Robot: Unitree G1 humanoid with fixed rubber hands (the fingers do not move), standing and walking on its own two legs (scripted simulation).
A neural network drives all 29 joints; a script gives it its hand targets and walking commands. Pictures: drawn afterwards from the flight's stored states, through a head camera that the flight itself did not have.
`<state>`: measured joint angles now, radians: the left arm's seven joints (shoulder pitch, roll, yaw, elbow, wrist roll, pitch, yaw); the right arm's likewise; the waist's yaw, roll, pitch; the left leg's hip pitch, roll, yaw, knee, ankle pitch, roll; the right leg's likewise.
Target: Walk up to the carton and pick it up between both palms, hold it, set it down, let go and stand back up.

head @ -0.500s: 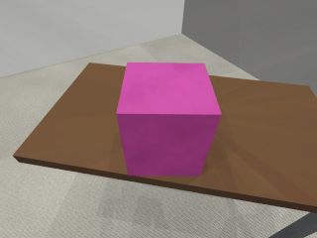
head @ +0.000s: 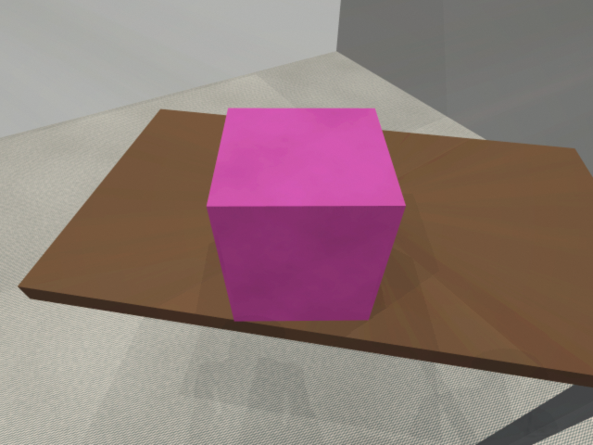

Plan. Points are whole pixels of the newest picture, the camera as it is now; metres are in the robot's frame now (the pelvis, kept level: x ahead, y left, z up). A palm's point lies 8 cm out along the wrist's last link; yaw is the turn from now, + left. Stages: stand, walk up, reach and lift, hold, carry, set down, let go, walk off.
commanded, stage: walk up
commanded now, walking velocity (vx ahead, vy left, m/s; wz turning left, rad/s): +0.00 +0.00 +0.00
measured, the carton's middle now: (301, 219) +0.44 +0.00 +0.08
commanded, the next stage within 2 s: none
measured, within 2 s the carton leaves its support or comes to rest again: neither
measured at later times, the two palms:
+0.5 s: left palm out of the picture +0.01 +0.25 -0.16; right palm out of the picture -0.01 -0.20 -0.16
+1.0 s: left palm out of the picture +0.10 +0.22 -0.15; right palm out of the picture +0.05 -0.23 -0.15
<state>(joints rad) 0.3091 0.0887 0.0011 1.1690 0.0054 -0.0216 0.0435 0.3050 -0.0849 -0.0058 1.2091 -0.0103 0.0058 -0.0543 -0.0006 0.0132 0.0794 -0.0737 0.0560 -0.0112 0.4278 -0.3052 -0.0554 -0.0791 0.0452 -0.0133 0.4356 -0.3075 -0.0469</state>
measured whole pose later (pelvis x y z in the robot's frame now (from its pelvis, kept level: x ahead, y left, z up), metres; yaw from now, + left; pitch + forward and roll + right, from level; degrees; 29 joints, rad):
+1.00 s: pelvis +0.05 -0.01 +0.00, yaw -1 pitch -3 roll -1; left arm 0.19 0.19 -0.05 1.07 0.00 -0.02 0.02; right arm 0.26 -0.18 0.07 1.12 -0.01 -0.02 -0.03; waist 0.00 0.01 0.06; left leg -0.05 0.05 -0.01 0.48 -0.38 -0.04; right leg -0.20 0.02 -0.08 0.51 -0.26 -0.03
